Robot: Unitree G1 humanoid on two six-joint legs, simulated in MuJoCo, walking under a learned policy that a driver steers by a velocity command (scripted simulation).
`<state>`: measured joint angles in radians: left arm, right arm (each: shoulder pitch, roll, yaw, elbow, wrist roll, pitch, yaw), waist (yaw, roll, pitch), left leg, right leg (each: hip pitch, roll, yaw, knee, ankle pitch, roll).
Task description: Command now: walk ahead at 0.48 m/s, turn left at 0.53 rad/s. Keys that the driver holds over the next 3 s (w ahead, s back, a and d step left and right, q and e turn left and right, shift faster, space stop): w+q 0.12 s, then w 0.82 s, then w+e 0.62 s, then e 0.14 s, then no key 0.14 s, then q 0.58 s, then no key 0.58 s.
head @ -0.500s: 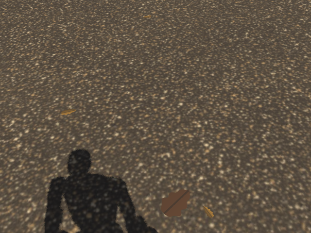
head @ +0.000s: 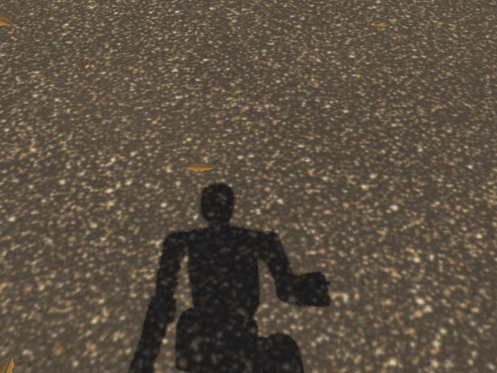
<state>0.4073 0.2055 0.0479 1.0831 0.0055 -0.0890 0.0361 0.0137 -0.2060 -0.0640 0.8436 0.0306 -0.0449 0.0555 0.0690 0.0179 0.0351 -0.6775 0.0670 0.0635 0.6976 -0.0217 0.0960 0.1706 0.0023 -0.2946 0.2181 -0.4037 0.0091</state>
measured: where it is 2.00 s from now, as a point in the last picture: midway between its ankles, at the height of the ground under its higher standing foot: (260, 183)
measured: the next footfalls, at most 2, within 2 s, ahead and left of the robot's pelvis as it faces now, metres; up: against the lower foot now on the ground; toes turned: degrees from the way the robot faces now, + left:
left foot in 0.08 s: +0.23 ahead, +0.10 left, +0.00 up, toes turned +7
right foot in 0.62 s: +0.58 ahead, -0.06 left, +0.00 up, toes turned +8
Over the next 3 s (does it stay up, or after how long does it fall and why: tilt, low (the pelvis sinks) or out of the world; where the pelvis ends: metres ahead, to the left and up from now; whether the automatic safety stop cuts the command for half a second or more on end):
stays up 1.07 0.04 0.01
